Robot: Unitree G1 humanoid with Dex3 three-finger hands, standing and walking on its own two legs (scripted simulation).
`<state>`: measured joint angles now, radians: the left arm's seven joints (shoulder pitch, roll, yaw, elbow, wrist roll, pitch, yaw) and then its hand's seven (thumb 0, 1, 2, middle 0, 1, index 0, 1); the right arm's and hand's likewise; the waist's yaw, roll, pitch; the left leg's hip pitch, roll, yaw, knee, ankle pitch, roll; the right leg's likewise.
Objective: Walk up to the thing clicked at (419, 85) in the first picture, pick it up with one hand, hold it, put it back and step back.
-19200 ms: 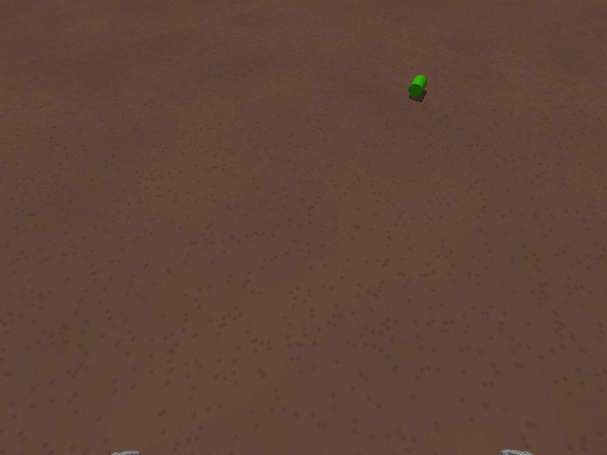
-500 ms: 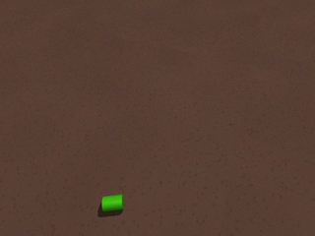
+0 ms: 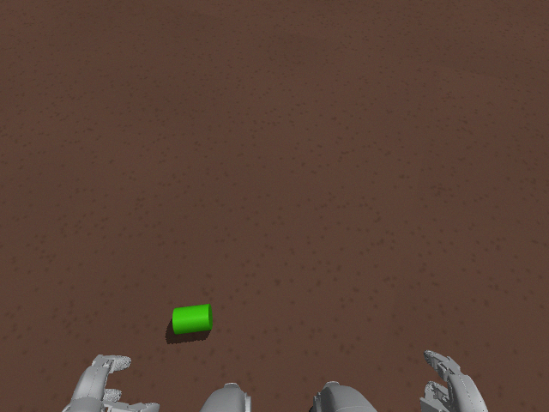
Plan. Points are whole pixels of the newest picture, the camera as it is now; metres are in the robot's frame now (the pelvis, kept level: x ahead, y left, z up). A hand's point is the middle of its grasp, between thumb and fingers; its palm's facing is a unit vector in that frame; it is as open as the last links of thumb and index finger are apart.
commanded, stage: rise first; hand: left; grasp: from above
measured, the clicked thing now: (193, 318) +0.40 +0.29 -0.69
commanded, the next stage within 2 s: none
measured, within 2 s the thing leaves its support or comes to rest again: neither
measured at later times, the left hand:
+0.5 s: hand out of the picture +0.13 +0.27 -0.22, palm faces -0.27 -0.80 -0.53, open 14.2 cm
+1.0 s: hand (151, 354) +0.26 +0.32 -0.42, palm faces -0.46 -0.31 -0.83, open 14.2 cm
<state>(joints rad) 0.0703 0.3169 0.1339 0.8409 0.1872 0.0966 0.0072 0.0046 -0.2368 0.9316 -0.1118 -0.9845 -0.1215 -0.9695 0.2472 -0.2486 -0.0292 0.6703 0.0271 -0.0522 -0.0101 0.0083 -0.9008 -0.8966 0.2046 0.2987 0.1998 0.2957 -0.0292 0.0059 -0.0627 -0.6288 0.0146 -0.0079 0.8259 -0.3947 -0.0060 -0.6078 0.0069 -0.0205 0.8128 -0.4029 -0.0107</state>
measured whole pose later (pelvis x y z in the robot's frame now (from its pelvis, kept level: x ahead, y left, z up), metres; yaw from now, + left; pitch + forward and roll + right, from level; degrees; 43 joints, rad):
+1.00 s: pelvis -0.08 +0.00 -0.29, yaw -3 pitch +35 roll -3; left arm -0.42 0.60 0.17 0.89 0.84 -0.20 0.12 0.00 -0.56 1.01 -0.09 -1.04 -0.08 -1.04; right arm 0.08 -0.29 -0.06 0.71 -0.02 -0.14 0.06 0.01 -0.92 -0.90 0.20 0.30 0.20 0.30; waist -0.02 0.01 -0.14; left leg -1.96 0.02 -0.06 2.02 -0.67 -0.01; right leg -1.92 0.01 -0.07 1.99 -0.68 -0.02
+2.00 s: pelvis -0.09 +0.01 -0.40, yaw -8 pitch +33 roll -8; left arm -0.79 0.82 0.22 1.35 1.25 -0.34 0.37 0.00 -0.51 0.98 -0.11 -0.99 -0.10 -0.99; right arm 0.10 -0.28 0.02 0.77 -0.15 -0.03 0.14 0.00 -0.90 -0.90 0.20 0.30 0.20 0.30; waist -0.14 -0.04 -0.05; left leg -2.29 0.02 -0.12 2.39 -0.69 0.02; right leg -2.21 0.02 -0.12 2.31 -0.68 0.00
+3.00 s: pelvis -0.09 +0.01 -0.41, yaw -9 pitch +33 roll -9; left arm -0.81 0.85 0.22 1.38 1.26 -0.32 0.39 0.00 -0.46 0.95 -0.22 -0.88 -0.18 -0.92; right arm 0.10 -0.27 0.06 0.77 -0.16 -0.04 0.16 0.00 -0.91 -0.90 0.20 0.30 0.20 0.30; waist -0.17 -0.04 -0.03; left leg -2.33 0.02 -0.13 2.45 -0.70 0.02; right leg -2.24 0.02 -0.13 2.35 -0.69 0.01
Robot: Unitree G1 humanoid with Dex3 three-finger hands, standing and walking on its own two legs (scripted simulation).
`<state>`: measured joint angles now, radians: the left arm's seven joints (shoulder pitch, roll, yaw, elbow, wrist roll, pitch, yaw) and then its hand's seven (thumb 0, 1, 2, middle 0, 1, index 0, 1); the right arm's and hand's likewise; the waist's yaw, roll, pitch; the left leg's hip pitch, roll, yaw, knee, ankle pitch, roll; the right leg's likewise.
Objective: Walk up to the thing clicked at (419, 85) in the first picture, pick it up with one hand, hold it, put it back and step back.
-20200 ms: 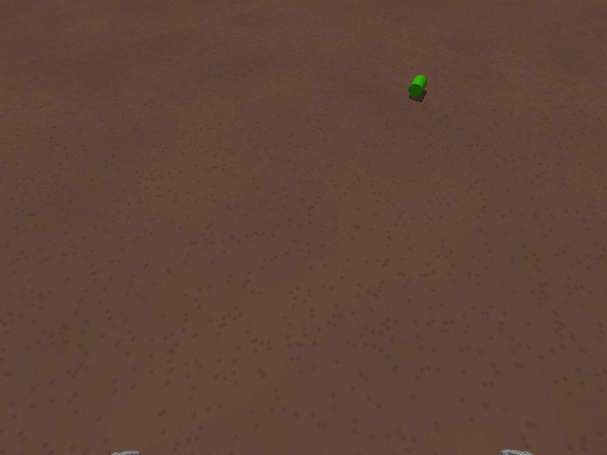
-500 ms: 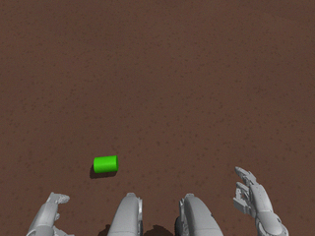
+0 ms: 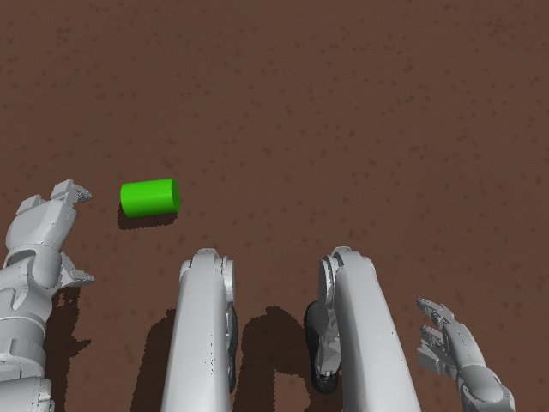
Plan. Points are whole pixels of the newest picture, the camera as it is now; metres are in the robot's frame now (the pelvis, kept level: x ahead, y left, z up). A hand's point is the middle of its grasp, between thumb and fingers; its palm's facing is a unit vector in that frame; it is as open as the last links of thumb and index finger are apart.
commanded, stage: rise first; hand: left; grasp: from above
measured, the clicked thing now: (151, 197) +0.47 +0.31 -0.41
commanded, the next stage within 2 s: none
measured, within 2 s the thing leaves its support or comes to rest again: neither
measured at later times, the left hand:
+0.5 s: hand (93, 219) +0.38 +0.36 -0.23, palm faces -0.45 -0.07 -0.89, open 14.2 cm
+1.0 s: hand (108, 209) +0.41 +0.35 -0.27, palm faces -0.45 -0.09 -0.89, open 14.1 cm
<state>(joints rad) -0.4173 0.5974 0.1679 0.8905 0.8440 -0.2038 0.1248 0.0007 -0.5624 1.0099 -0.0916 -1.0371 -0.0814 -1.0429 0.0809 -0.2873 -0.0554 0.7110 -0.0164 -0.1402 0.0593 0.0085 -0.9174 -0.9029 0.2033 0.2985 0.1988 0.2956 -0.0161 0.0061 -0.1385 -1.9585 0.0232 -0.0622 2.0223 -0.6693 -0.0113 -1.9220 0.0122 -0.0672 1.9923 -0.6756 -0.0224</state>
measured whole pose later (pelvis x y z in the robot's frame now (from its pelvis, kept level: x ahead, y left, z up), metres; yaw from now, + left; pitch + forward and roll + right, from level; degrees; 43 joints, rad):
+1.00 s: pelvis -0.01 +0.01 -0.11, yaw -5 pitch +33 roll -8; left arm -0.79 0.82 0.22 1.35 1.25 -0.34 0.37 0.00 -0.51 0.98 -0.11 -0.99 -0.10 -0.99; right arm 0.10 -0.28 0.02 0.77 -0.15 -0.03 0.14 0.00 -0.90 -0.90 0.20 0.30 0.20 0.30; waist -0.14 -0.04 -0.05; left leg -2.29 0.02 -0.12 2.39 -0.69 0.02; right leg -2.21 0.02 -0.12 2.31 -0.68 0.00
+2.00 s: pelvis +0.00 +0.01 -0.13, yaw -6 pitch +33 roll -9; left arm -0.81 0.85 0.22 1.38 1.26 -0.32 0.39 0.00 -0.46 0.95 -0.22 -0.88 -0.18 -0.92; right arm 0.10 -0.27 0.06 0.77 -0.16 -0.04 0.16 0.00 -0.91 -0.90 0.20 0.30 0.20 0.30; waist -0.17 -0.04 -0.03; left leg -2.33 0.02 -0.13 2.45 -0.70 0.02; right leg -2.24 0.02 -0.13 2.35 -0.69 0.01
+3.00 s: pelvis -0.01 +0.01 -0.12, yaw -5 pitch +32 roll -9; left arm -0.84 0.86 0.19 1.41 1.26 -0.33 0.37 0.00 -0.25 0.77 -0.38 -0.75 -0.36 -0.77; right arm 0.10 -0.28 0.07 0.76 -0.15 -0.05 0.15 0.00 -0.91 -0.90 0.20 0.30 0.20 0.30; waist -0.18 -0.04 -0.04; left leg -2.32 0.01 -0.13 2.43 -0.68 0.02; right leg -2.24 0.02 -0.12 2.33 -0.67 0.01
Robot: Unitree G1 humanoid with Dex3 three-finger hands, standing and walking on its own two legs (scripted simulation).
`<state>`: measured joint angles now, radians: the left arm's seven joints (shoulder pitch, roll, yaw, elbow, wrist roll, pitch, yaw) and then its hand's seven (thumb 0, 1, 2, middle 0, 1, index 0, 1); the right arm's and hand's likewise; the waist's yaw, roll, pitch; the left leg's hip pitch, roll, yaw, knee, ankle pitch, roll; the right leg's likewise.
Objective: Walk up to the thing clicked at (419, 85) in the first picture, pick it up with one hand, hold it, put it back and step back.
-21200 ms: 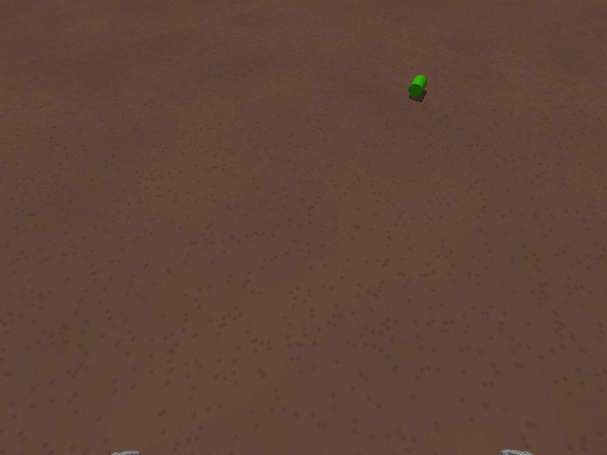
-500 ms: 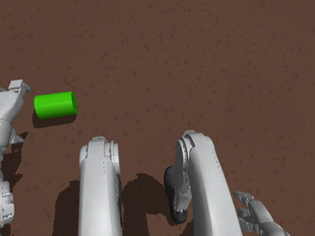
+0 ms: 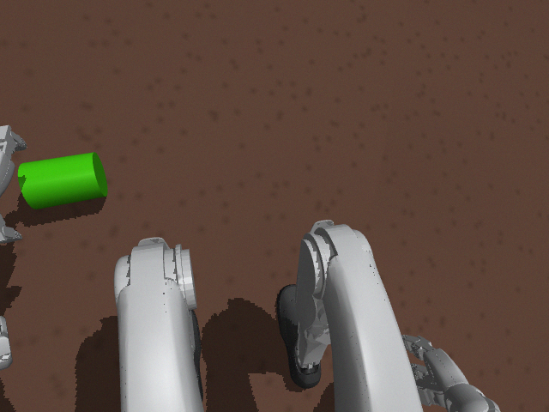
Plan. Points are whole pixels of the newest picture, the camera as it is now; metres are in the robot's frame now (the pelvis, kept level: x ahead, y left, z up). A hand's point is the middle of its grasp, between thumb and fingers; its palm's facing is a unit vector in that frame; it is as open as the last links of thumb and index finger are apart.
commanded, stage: rise first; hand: left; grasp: from above
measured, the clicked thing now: (66, 180) +0.45 +0.34 -0.30
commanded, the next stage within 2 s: approach in 1.94 s
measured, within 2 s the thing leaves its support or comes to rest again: neither
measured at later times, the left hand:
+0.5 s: hand (8, 194) +0.40 +0.37 -0.18, palm faces -0.44 -0.13 -0.89, open 14.1 cm
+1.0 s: hand (9, 192) +0.40 +0.37 -0.18, palm faces -0.43 -0.12 -0.89, open 13.7 cm
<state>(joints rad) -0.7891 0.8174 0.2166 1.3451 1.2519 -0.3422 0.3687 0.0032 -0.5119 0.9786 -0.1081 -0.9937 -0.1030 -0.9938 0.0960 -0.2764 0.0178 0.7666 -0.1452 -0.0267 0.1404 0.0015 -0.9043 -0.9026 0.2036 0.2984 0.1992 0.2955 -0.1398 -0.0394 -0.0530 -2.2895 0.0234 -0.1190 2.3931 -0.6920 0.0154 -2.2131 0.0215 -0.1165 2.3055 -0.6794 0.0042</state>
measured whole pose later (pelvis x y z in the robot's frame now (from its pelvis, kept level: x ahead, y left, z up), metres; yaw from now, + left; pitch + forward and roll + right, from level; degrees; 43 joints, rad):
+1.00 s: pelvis +0.00 +0.00 -0.01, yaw -1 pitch +33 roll -9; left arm -0.81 0.85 0.22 1.38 1.26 -0.32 0.39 0.00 -0.46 0.95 -0.22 -0.88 -0.18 -0.92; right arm 0.10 -0.27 0.06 0.77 -0.16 -0.04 0.16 0.00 -0.91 -0.90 0.20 0.30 0.20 0.30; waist -0.17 -0.04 -0.03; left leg -2.33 0.02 -0.13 2.45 -0.70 0.02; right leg -2.24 0.02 -0.13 2.35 -0.69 0.01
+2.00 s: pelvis +0.00 +0.00 -0.01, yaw +0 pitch +32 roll -9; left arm -0.84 0.86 0.19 1.41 1.26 -0.33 0.37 0.00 -0.25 0.77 -0.38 -0.75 -0.36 -0.77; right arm 0.10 -0.28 0.07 0.76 -0.15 -0.05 0.15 0.00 -0.91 -0.90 0.20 0.30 0.20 0.30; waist -0.18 -0.04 -0.04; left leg -2.32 0.01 -0.13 2.43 -0.68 0.02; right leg -2.24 0.02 -0.12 2.33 -0.67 0.01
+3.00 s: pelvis +0.00 +0.01 -0.02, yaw -2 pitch +32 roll -11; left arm -0.95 0.87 0.10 1.53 1.28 -0.33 0.42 0.00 -0.53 0.98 -0.13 -0.94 -0.10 -0.96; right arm 0.10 -0.29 0.12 0.74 -0.17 -0.08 0.16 0.00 -0.90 -0.89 0.20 0.30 0.20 0.30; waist -0.24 -0.07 -0.01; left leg -2.34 0.00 -0.15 2.47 -0.71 0.02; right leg -2.24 0.02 -0.14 2.36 -0.70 0.01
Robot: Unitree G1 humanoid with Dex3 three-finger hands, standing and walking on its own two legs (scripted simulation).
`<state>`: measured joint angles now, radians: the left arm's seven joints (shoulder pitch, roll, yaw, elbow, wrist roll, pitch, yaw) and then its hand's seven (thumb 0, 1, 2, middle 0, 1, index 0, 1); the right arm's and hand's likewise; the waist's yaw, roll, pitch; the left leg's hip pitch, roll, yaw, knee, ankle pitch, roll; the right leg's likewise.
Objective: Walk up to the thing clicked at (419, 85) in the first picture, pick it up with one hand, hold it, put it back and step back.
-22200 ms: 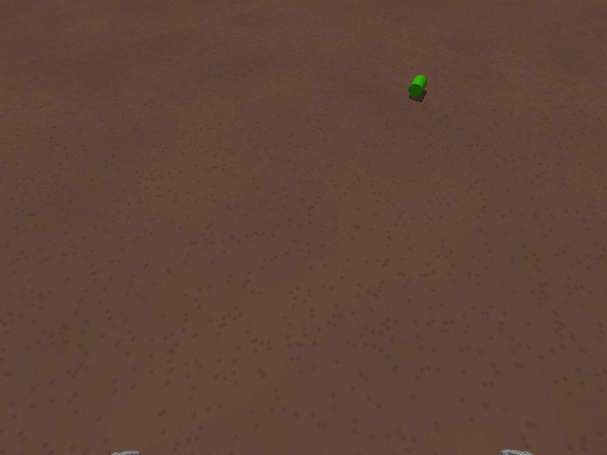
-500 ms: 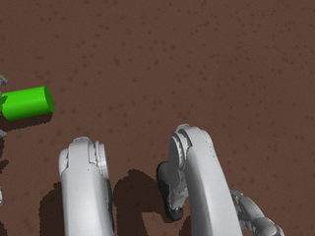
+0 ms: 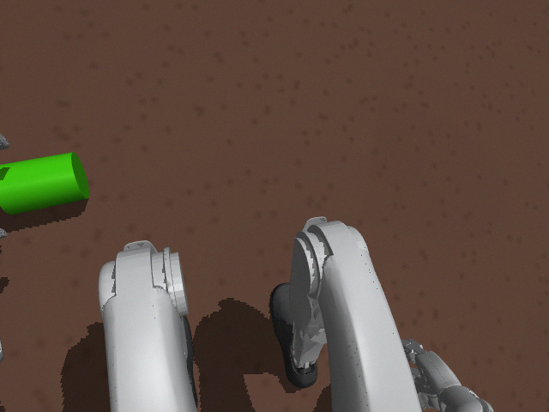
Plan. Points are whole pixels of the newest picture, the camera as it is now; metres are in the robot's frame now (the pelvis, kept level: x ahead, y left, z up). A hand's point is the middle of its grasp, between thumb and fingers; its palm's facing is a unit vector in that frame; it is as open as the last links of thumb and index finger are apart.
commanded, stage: rise first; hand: left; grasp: from above
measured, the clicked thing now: (43, 182) +0.45 +0.34 -0.28
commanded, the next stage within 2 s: approach in 0.94 s
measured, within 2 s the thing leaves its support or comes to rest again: neither
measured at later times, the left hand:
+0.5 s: hand out of the picture +0.40 +0.38 -0.16, palm faces -0.44 -0.12 -0.89, open 13.0 cm
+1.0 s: hand out of the picture +0.39 +0.38 -0.16, palm faces -0.45 -0.12 -0.88, open 12.4 cm
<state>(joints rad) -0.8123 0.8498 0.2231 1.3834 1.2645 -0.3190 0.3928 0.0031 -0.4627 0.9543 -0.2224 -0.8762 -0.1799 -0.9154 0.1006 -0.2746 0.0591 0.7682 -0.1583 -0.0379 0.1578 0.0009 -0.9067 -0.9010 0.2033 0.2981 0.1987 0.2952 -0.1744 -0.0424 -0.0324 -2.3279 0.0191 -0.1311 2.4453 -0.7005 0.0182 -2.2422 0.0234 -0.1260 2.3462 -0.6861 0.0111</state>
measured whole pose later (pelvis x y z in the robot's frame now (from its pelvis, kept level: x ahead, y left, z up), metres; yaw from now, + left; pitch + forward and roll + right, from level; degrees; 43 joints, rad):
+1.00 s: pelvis +0.00 +0.00 +0.00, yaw +0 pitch +32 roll -9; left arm -0.84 0.86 0.19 1.41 1.26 -0.33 0.37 0.00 -0.25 0.77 -0.38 -0.75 -0.36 -0.77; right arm 0.10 -0.28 0.07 0.76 -0.15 -0.05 0.15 0.00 -0.91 -0.90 0.20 0.30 0.20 0.30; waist -0.18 -0.04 -0.04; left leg -2.32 0.01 -0.13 2.43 -0.68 0.02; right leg -2.24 0.02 -0.12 2.33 -0.67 0.01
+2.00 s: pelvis +0.00 +0.00 +0.00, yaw -1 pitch +32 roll -11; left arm -0.95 0.87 0.10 1.53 1.28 -0.33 0.42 0.00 -0.53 0.98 -0.13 -0.94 -0.10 -0.96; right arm 0.10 -0.29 0.12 0.74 -0.17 -0.08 0.16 0.00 -0.90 -0.89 0.20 0.30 0.20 0.30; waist -0.24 -0.07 -0.01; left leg -2.34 0.00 -0.15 2.47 -0.71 0.02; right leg -2.24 0.02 -0.14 2.36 -0.70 0.01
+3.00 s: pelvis +0.00 +0.01 -0.03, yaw -5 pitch +27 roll -13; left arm -0.97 0.99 0.18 1.75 1.34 -0.29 0.66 0.00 -0.53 1.09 -0.11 -0.99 -0.07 -1.03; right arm 0.05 -0.33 0.24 0.69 -0.27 -0.21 0.26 0.00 -0.90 -0.90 0.20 0.30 0.20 0.29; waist -0.32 -0.14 0.09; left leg -2.36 0.02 -0.22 2.57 -0.72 0.02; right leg -2.25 0.05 -0.19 2.40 -0.67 0.03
